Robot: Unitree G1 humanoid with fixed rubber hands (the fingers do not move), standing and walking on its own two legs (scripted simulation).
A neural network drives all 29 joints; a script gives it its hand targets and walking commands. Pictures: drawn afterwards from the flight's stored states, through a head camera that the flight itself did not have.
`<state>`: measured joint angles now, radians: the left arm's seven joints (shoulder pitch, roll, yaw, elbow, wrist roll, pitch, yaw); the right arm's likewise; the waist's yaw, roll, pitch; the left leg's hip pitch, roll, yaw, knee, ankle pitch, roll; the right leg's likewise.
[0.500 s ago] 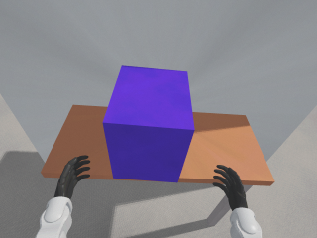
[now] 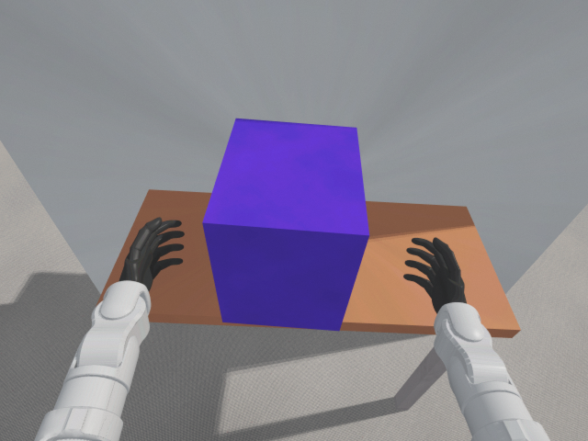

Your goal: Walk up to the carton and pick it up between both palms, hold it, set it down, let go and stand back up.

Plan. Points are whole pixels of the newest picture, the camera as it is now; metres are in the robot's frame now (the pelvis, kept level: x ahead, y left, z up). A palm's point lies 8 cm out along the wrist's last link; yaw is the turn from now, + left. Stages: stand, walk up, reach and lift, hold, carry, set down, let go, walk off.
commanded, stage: reach and lift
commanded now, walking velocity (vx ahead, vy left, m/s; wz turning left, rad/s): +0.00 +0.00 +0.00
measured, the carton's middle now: (288, 226) +0.47 +0.05 -0.01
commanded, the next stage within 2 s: none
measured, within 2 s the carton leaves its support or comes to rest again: neither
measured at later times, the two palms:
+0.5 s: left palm (147, 214) +0.36 +0.24 +0.11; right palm (445, 234) +0.38 -0.18 +0.10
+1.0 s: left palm (146, 156) +0.42 +0.25 +0.17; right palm (449, 168) +0.45 -0.18 +0.17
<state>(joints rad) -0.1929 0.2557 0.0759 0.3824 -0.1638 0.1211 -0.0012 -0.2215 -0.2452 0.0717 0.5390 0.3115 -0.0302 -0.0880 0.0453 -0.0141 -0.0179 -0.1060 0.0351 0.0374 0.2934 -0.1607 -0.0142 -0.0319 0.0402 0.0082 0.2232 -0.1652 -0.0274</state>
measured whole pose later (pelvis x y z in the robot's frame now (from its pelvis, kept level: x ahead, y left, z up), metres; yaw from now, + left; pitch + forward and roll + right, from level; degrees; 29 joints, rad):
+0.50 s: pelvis -0.02 +0.00 +0.00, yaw +0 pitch +4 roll -1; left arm -0.61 0.31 0.10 0.69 -0.21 0.15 0.01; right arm -0.66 -0.30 0.08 0.82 0.35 0.09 -0.10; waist 0.04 0.00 -0.07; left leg -0.26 0.04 0.03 0.32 -0.13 -0.01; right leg -0.19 0.04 0.00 0.26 -0.15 -0.03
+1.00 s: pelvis -0.02 +0.00 -0.01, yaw +1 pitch +13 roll -1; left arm -1.02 0.41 -0.03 1.03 -0.37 0.17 0.05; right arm -1.09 -0.38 0.13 1.12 0.43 0.19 -0.06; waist 0.03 -0.01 -0.17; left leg -0.47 0.03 0.01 0.36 -0.12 -0.01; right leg -0.40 0.04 -0.01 0.31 -0.14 -0.03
